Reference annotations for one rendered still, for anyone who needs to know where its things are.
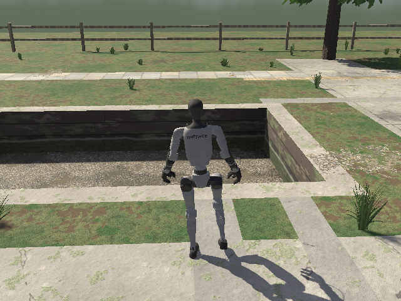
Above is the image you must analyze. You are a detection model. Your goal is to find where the right robot upper arm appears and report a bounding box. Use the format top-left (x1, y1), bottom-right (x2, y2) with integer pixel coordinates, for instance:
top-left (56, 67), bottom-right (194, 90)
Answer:
top-left (210, 125), bottom-right (230, 159)

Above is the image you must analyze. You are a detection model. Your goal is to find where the robot left forearm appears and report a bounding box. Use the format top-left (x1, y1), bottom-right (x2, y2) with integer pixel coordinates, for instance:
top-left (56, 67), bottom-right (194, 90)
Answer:
top-left (163, 152), bottom-right (175, 174)

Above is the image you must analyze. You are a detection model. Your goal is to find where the robot right forearm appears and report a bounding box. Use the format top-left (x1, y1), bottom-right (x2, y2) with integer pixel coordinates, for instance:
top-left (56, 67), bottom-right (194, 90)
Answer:
top-left (225, 149), bottom-right (239, 172)

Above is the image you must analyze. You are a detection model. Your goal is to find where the left robot thigh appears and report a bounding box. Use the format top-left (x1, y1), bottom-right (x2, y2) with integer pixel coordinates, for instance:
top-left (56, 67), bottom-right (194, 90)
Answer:
top-left (180, 176), bottom-right (197, 220)

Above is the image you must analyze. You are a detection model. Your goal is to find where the right robot hand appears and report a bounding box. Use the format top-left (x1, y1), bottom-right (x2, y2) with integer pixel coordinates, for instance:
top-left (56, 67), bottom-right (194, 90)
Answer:
top-left (227, 168), bottom-right (242, 184)

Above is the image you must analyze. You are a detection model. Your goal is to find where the left robot hand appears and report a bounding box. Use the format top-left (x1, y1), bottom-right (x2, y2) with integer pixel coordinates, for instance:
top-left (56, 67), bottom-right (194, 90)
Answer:
top-left (162, 171), bottom-right (175, 183)

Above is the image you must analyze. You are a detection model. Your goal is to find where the right robot thigh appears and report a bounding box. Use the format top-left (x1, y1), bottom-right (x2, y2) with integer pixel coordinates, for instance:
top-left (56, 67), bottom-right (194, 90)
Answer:
top-left (210, 173), bottom-right (222, 210)

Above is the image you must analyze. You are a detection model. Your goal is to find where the left robot upper arm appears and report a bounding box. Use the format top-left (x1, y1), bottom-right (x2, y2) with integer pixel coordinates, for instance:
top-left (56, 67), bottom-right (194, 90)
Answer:
top-left (169, 127), bottom-right (184, 161)

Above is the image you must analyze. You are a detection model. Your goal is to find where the robot thigh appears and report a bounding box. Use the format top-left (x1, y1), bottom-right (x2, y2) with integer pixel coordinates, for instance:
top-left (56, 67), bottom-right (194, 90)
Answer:
top-left (180, 176), bottom-right (197, 220)
top-left (210, 173), bottom-right (222, 210)

